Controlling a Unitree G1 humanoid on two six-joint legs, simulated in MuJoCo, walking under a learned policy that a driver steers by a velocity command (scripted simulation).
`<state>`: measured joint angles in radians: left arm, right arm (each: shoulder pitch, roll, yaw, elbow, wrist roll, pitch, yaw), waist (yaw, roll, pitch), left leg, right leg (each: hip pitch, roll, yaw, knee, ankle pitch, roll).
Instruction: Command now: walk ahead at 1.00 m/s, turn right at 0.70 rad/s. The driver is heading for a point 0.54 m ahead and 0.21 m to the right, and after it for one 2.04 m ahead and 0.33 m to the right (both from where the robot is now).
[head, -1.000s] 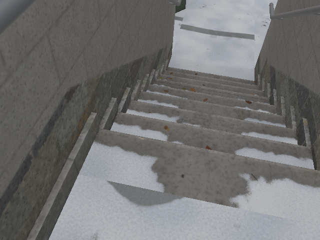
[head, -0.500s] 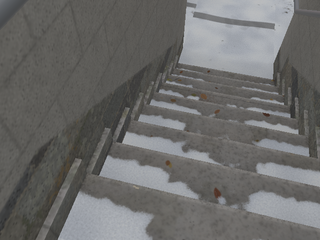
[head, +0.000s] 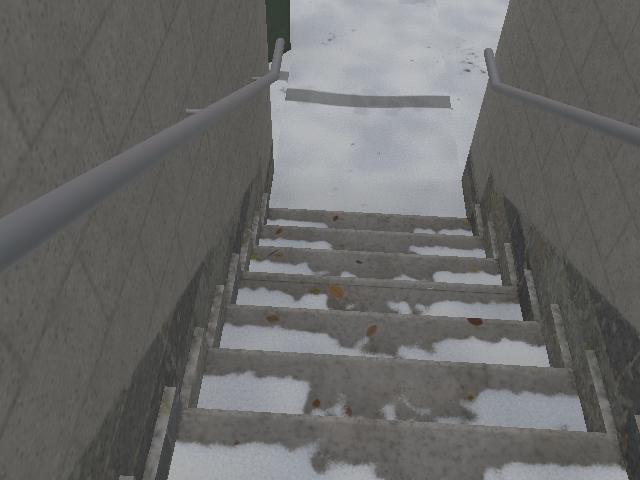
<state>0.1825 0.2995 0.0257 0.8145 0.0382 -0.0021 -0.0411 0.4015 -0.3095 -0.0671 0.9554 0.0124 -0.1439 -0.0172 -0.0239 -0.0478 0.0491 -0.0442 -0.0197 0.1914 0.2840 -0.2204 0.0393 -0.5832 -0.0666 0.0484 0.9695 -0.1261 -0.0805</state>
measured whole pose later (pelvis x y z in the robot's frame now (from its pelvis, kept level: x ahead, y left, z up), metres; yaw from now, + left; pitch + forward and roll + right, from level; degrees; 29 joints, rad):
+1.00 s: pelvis +0.66 -0.19 -0.39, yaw -24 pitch +5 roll +1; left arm 0.10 0.24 -0.01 0.60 0.07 -0.06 -0.09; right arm 0.37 -0.27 -0.03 0.76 -0.05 -0.09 0.02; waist -0.11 0.01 -0.04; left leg -0.65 -0.13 -0.13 1.37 -0.60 -0.09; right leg -0.58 -0.10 -0.05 0.87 -0.35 -0.05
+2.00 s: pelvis +0.83 -0.17 -0.54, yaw +13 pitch +2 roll -2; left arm 0.32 0.22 -0.05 0.83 0.00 -0.12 -0.02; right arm 0.31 -0.19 0.08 0.60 -0.06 0.02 0.12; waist 0.05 0.05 -0.01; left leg -0.81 0.12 0.02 1.25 -0.15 -0.17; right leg -0.38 0.04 -0.09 0.61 -0.27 -0.05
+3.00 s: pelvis +0.95 -0.26 -0.54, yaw -21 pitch +3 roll +2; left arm 0.45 0.21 0.01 0.90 0.02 -0.08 -0.02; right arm 0.31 -0.25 -0.01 0.78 -0.06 0.00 0.01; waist 0.02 0.03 -0.09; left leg -0.78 0.05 -0.08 1.25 -0.09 -0.08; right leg -0.32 0.18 0.15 0.70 -0.40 -0.15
